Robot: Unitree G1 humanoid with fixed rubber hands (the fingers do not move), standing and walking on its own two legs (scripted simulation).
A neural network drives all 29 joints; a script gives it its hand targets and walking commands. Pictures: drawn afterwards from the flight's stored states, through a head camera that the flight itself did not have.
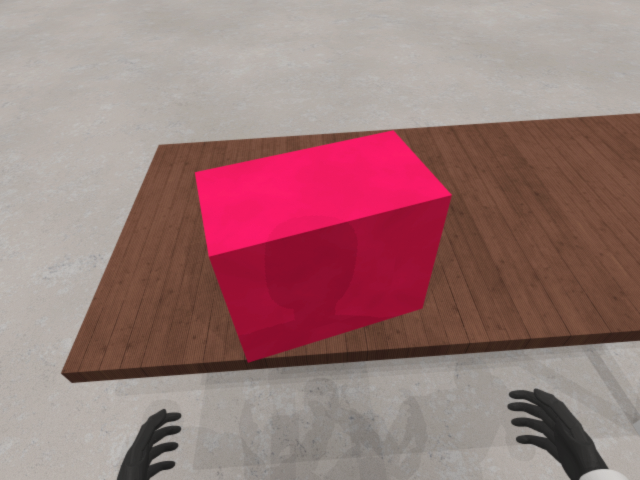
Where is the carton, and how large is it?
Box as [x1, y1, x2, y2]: [195, 130, 451, 362]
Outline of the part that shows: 393,130 195,172 209,258 248,362 422,307 451,195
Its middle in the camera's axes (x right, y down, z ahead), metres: +0.00 +0.01 +0.58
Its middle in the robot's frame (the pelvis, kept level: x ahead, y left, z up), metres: +0.45 +0.03 +0.05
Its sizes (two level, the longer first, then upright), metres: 0.291 0.162 0.238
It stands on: a table, 0.69 m high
